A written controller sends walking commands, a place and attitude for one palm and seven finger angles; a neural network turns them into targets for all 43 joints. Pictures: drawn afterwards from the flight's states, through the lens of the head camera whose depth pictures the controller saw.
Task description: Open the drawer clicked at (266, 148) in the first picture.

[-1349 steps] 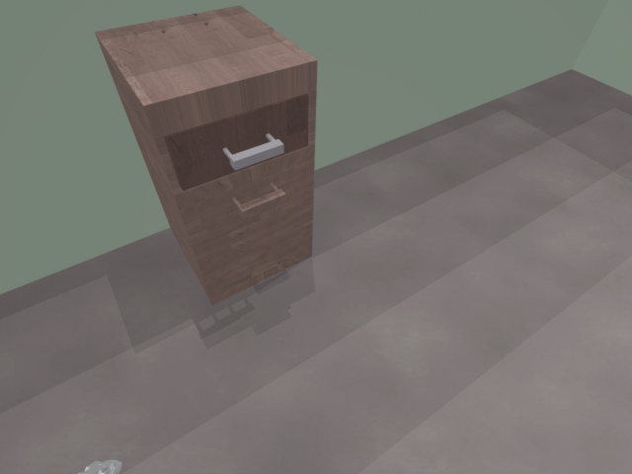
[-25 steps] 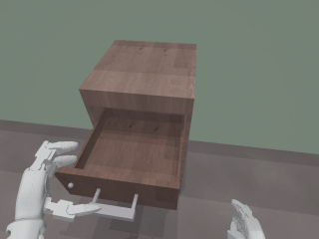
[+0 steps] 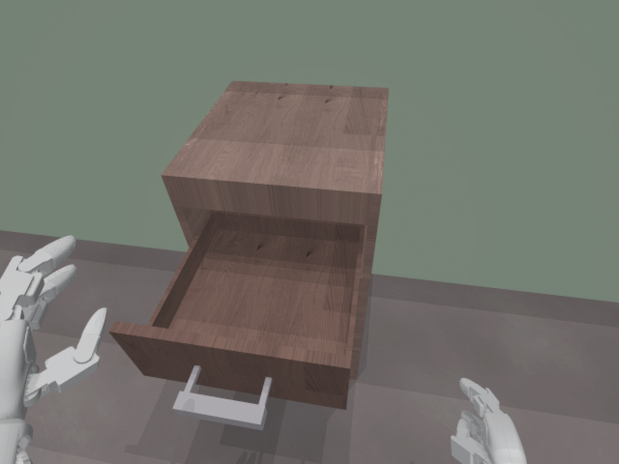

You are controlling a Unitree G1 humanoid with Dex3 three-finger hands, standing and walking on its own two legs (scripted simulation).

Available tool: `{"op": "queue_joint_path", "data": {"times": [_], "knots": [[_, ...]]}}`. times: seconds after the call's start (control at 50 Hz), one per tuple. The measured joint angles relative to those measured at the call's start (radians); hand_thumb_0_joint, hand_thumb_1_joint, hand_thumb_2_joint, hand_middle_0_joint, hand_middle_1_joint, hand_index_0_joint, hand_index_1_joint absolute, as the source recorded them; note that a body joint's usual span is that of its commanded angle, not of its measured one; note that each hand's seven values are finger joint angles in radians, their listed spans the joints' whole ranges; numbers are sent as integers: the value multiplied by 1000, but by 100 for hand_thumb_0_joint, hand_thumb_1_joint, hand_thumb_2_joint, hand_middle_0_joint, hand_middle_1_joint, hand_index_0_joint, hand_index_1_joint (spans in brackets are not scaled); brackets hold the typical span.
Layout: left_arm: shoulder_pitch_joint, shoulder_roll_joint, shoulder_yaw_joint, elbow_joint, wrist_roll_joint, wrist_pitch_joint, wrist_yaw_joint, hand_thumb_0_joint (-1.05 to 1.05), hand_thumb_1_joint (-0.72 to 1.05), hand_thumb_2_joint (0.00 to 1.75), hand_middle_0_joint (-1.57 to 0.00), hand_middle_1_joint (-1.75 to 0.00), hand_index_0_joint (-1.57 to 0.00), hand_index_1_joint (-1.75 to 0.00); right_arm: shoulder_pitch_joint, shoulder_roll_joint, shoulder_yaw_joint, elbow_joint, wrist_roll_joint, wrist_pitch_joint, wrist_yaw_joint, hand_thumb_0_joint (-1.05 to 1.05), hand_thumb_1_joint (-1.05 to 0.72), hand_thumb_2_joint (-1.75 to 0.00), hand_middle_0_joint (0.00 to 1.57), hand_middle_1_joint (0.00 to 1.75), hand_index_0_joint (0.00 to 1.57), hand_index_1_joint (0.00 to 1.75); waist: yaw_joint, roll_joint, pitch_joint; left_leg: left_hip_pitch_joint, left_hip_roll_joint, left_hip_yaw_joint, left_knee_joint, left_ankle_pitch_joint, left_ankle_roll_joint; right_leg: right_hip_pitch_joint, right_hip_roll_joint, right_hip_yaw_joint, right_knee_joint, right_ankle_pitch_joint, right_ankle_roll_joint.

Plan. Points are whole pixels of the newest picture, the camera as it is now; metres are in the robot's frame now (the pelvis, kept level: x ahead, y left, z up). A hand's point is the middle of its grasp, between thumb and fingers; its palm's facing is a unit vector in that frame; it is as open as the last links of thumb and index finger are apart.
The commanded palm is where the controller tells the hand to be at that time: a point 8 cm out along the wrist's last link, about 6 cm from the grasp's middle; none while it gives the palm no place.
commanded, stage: draw the hand back to the body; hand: left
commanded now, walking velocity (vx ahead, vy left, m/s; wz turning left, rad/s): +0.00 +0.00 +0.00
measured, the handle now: (225, 394) +0.25 +0.18 -0.13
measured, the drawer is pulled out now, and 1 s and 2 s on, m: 0.30 0.30 0.30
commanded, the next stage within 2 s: step back with the hand held close in 0.22 s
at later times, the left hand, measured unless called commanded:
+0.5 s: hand (98, 336) +0.19 +0.23 +0.16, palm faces +0.35 -0.81 -0.48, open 7.4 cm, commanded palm +0.13 +0.27 +0.18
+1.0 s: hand (71, 410) +0.12 +0.22 +0.15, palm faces +0.37 -0.80 -0.47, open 7.4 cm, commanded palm +0.07 +0.27 +0.18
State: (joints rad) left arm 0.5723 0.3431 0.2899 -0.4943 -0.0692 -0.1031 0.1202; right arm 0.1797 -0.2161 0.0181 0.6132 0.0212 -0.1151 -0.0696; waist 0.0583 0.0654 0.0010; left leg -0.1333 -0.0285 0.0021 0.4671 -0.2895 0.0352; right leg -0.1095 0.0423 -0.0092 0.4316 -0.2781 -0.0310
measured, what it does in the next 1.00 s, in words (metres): shifts its weight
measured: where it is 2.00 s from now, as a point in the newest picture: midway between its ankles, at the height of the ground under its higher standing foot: outside the picture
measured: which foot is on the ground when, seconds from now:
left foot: down 0.00-1.00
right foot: down 0.00-1.00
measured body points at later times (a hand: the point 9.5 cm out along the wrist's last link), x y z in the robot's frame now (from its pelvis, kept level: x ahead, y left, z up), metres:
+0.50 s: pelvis -0.01 -0.01 +0.00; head +0.01 -0.02 +0.45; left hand +0.17 +0.27 +0.18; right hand +0.18 -0.24 -0.09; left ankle -0.02 +0.09 -0.74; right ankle -0.03 -0.10 -0.74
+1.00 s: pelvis -0.07 -0.01 -0.01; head -0.04 -0.02 +0.43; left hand +0.10 +0.26 +0.17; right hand +0.11 -0.23 -0.10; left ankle -0.03 +0.09 -0.74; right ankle -0.03 -0.10 -0.74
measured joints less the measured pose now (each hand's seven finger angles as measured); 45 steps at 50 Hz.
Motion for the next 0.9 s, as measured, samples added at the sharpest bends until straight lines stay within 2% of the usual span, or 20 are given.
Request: {"op": "queue_joint_path", "data": {"times": [0.16, 0.36, 0.42, 0.48, 0.56, 0.68, 0.8, 0.9], "knots": [[-5, -15, -20, 10, 0, 5, -3, 1, 79, 86, -22, -37, -22, -37, -1, 1, 2, 3, -2, 4, 0, 2, -91, -90, 21, 30, 20, 30, 1, 2, 6, 3, 3, -2, -5, 5, -4, 2, 3, -3, -2, 2, -5], [-4, -4, -8, 7, 3, 0, -2, 2, 87, 89, -21, -31, -21, -31, 8, -2, -2, 4, -2, 10, -3, 2, -91, -90, 21, 30, 20, 30, -5, 7, 12, 1, 11, -4, -4, 4, -11, 2, 11, -4, -6, 4, -12], [-5, 7, 41, 7, 19, -45, 2, 2, 88, 90, -21, -31, -21, -31, 0, -6, -4, -13, -7, 30, 5, 2, -91, -90, 21, 30, 20, 30, -22, 8, 17, -33, 21, -5, 13, 1, -12, -21, 20, -6, -16, 17, -13], [12, 4, 60, -2, 25, -70, 5, 2, 88, 90, -21, -31, -21, -31, -9, -14, -14, -30, -4, 52, 17, 2, -91, -90, 21, 30, 20, 30, -38, 1, 24, -63, 24, 7, 18, 4, -9, -56, 23, 6, -10, 25, -11], [49, 15, 45, -23, 29, -75, 1, 1, 89, 90, -21, -31, -21, -30, -18, -19, -32, -44, 3, 81, 21, 2, -91, -90, 21, 30, 20, 30, -62, -21, 34, -91, 17, 24, 13, 15, -3, -99, 15, 21, 11, 27, -2], [97, 80, 58, -86, 28, -74, 6, 2, 89, 90, -21, -31, -21, -30, -18, -8, -44, -65, 3, 101, 13, 2, -91, -90, 20, 30, 20, 30, -85, -62, 43, -138, 5, 30, 30, 26, 4, -156, 3, 25, 52, 26, 6], [124, 106, 94, -135, 26, -84, 37, 2, 89, 90, -21, -31, -21, -30, -9, 17, -37, -77, -22, 76, 5, 2, -91, -90, 20, 30, 20, 30, -84, -85, 35, -189, -7, 28, 62, 37, 7, -216, -10, 18, 109, 19, 9], [121, 69, 86, -127, 25, -83, 62, 2, 89, 90, -21, -30, -21, -30, -5, 38, -23, -63, -47, 37, -2, 2, -91, -90, 20, 30, 20, 30, -68, -70, 32, -224, -5, 24, 107, 37, 3, -254, -19, -2, 165, 0, 13]]}}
